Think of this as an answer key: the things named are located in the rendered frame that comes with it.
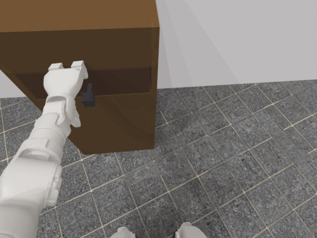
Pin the robot shin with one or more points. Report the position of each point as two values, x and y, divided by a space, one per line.
185 224
122 229

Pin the left robot forearm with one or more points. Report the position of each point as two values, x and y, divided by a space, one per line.
49 134

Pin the left robot shin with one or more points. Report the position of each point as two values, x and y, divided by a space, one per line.
122 229

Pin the drawer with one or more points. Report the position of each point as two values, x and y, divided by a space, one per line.
110 81

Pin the robot left hand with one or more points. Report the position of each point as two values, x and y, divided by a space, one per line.
66 80

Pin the right robot shin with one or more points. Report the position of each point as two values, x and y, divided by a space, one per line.
185 224

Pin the handle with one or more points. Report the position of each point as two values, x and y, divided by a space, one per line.
88 98

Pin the cabinet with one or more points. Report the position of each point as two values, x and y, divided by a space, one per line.
104 34

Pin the robot left upper arm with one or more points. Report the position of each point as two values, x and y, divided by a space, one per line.
30 185

